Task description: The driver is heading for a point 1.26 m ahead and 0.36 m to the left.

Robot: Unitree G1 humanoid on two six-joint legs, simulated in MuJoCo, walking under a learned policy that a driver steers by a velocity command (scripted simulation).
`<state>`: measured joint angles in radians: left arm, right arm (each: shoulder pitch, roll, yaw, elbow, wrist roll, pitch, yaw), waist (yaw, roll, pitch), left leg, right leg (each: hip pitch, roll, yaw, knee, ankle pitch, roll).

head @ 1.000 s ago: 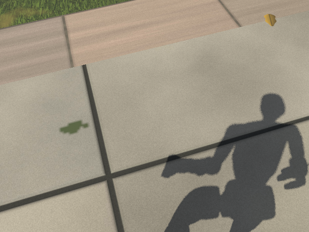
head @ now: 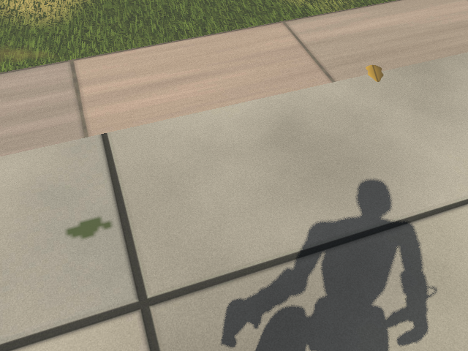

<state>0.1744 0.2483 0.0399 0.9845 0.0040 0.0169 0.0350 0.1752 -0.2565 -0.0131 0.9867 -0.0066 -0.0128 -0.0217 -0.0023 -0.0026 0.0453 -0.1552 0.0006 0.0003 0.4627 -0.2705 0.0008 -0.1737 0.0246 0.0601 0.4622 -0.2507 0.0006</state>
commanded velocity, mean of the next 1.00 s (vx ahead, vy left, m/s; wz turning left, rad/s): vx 0.23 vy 0.00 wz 0.00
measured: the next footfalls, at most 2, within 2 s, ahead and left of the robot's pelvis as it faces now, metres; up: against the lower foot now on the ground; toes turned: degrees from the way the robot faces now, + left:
left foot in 1.04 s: +0.44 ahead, +0.11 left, +0.00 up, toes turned +2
right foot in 1.58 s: +0.74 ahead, -0.12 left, +0.00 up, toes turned +6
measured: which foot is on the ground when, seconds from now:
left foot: down 0.00-0.60, up 0.62-1.00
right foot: down 0.00-1.00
